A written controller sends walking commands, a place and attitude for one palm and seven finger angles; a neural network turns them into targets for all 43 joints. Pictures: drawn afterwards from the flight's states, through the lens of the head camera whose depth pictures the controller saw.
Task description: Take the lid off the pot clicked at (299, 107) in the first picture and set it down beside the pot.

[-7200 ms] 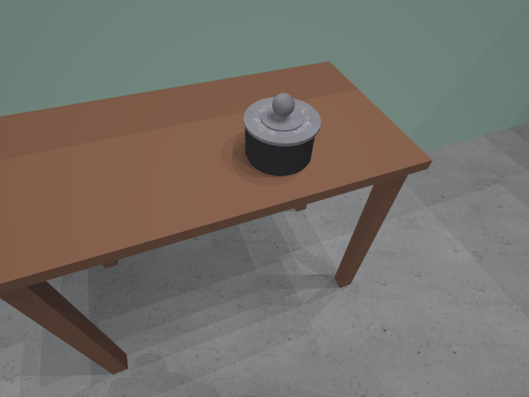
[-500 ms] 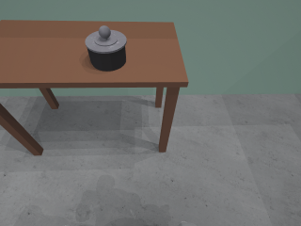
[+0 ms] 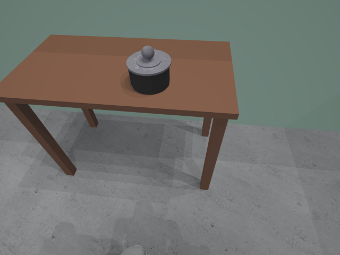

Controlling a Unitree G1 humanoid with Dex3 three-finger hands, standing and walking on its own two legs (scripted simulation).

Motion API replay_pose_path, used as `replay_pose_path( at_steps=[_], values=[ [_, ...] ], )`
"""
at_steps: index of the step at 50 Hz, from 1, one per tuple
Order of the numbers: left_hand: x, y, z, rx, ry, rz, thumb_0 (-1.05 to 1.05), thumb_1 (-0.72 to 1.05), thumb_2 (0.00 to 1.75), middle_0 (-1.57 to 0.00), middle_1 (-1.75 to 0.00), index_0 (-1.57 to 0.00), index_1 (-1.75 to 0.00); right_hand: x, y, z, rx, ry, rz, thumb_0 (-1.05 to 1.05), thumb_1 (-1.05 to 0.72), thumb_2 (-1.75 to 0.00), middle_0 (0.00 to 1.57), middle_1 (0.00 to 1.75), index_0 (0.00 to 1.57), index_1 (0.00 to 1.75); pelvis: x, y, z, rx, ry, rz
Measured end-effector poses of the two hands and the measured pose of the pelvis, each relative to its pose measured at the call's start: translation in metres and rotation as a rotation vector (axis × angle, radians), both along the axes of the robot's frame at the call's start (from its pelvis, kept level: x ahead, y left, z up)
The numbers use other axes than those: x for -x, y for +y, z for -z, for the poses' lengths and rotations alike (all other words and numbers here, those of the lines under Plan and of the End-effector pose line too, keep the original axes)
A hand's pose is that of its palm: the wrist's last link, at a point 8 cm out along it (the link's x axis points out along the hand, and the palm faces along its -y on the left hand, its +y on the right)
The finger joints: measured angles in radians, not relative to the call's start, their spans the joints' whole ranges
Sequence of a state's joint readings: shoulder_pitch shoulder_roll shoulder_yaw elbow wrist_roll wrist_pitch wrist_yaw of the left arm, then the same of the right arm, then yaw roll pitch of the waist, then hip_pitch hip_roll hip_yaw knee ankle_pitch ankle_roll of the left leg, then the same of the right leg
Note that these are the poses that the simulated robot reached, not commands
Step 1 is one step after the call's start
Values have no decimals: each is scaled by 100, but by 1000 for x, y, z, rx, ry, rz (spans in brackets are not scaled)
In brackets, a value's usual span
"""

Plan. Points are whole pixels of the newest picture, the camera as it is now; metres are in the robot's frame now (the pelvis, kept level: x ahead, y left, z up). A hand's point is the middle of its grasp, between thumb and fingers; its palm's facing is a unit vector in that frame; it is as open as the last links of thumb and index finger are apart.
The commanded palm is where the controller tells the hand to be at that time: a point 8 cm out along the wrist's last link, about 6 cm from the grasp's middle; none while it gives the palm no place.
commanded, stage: take the last steps up to it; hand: left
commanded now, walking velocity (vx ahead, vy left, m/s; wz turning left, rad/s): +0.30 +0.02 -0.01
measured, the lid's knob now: (147, 52) +0.76 +0.15 +0.08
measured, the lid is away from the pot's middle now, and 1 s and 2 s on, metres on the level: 0.00 0.00 0.00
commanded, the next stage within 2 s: come to a stop and stand still in 0.54 s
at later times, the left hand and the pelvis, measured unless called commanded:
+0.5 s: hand (109, 208) +0.27 +0.22 -0.17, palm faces -0.01 -0.98 -0.21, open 7.4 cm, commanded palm none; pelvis +0.17 +0.04 -0.01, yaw -2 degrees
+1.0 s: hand (114, 190) +0.34 +0.23 -0.20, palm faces +0.00 -0.97 -0.23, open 7.3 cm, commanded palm none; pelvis +0.29 +0.04 -0.02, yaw -4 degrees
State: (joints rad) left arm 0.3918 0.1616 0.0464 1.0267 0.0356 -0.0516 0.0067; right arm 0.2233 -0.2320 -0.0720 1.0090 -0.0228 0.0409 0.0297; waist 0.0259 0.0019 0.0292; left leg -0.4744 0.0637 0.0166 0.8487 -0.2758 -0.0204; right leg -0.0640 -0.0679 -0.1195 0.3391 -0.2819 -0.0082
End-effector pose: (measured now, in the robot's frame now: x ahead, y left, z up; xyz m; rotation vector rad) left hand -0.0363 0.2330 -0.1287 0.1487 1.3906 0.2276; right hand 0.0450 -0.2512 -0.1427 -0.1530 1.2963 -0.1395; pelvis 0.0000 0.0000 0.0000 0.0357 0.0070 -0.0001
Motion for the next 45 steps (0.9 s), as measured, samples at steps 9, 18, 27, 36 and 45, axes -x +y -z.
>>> replay_pose_path(
  at_steps=[9, 18, 27, 36, 45],
  values=[
    [5, 36, 32, 66, 201, -51, 1, 91, 90, -21, -30, -20, -30, -112, 65, 2, 14, -200, -70, 0, -91, -90, 20, 30, 20, 30, -56, 43, 23, 19, -10, 19],
    [-162, 53, 21, 50, -70, 36, 1, 92, 90, -20, -30, -20, -30, -101, 71, -1, 25, -80, 39, -2, -96, -90, 21, 30, 21, 30, -114, 52, 8, -7, 0, 32],
    [-328, 25, 12, 10, -265, 170, 1, 91, 90, -20, -30, -20, -30, -92, 56, 28, -33, 137, 120, -1, -92, -90, 20, 30, 20, 30, -189, 25, 22, -11, 0, 36],
    [-358, 2, 9, 2, -200, 132, 0, 93, 90, -20, -30, -20, -30, -176, 34, 19, -21, 112, 115, 0, -91, -90, 20, 30, 20, 30, -244, 9, 11, 20, 3, 46],
    [-362, 24, 24, 11, -81, 102, 0, 93, 90, -21, -30, -20, -30, -276, 44, 10, 10, -24, 92, 0, -91, -90, 20, 30, 20, 30, -283, 24, 13, 31, -16, 67]
  ],
)
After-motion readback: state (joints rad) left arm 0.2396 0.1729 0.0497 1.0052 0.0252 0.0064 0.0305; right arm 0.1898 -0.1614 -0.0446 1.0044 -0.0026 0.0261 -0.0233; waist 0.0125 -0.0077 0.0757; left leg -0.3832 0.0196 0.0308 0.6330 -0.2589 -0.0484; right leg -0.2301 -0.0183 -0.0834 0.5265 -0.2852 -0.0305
